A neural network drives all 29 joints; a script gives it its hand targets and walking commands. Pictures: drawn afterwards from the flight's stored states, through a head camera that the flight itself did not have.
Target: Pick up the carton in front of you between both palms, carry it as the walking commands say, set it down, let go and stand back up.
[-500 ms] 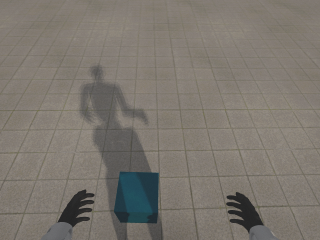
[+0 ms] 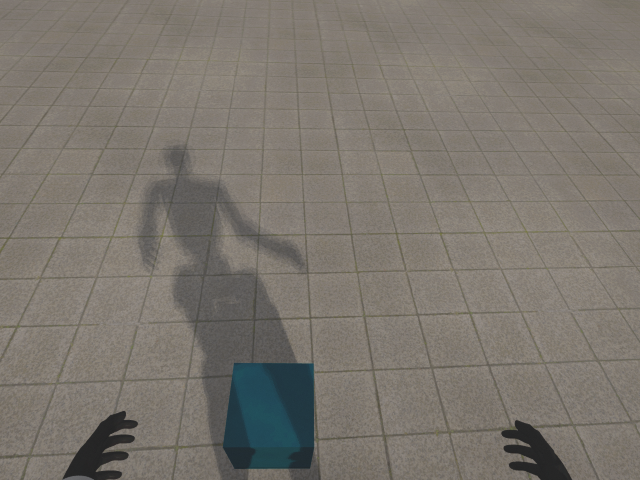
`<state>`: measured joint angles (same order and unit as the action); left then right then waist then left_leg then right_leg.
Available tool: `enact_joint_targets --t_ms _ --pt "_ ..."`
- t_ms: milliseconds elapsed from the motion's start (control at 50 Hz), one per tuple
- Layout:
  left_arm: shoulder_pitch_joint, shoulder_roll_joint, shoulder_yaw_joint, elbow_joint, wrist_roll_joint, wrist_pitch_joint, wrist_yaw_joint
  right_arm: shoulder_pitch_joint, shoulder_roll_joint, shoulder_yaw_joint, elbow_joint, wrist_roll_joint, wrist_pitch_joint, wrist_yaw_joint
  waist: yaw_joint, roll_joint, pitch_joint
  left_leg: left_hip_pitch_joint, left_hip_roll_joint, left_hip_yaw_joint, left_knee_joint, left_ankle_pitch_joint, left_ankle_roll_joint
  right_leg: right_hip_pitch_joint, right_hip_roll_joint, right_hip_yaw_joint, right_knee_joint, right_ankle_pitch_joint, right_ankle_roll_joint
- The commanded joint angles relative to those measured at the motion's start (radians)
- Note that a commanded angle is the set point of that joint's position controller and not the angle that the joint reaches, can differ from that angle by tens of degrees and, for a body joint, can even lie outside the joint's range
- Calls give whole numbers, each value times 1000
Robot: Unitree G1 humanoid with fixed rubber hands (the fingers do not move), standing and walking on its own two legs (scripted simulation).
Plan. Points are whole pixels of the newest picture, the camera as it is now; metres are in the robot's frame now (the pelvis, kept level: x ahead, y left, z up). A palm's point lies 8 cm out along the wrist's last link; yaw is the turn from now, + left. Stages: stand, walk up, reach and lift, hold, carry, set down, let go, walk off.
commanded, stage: stand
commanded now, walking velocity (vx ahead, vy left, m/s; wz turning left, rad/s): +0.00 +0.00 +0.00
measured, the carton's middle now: (273, 417) +0.37 +0.10 -0.65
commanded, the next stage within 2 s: none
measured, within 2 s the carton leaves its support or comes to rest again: neither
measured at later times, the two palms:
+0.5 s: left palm out of the picture +0.10 +0.30 -0.09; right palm out of the picture +0.10 -0.29 -0.08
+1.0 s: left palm out of the picture +0.07 +0.32 -0.10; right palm out of the picture +0.07 -0.30 -0.09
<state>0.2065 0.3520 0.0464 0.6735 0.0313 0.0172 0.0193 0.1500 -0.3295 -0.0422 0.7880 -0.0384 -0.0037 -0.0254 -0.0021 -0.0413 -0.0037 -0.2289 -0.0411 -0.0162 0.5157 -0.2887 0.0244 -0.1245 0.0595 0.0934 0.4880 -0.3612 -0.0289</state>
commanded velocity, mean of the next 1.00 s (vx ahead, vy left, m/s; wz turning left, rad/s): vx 0.00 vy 0.00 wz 0.00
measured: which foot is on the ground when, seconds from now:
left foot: down 0.00-1.00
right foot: down 0.00-1.00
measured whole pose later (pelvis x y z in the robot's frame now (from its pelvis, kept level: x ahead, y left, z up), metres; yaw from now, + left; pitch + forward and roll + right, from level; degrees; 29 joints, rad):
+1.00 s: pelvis -0.03 +0.01 +0.01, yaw +0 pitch -2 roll +0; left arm 0.17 0.39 0.00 0.95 0.02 -0.01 0.02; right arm 0.11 -0.37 -0.01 1.05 -0.02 -0.02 -0.01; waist -0.01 -0.02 0.02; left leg -0.15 -0.05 -0.02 0.36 -0.17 0.04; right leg -0.05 0.04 0.10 0.33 -0.25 -0.01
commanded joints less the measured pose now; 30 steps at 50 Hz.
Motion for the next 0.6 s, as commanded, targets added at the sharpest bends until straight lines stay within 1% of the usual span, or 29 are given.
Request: enact_joint_targets --t_ms 0,160,580 --pt "-21 133 27 -43 -1 -19 6 -34 -151 -30 -36 2 -17 -5 1 49 -74 137 124 -108 -43 421 0 -63 -112 67 -52 372 20" --pt "-25 145 16 13 -4 -24 10 -45 -165 -25 16 4 -20 -6 -1 40 -63 155 128 -111 -63 429 4 -57 -119 73 -73 375 18" --pt "-48 172 -2 145 -11 -36 6 -72 -195 -12 144 13 -27 2 -5 36 -12 153 134 -132 -159 295 5 -37 -136 97 -173 270 9"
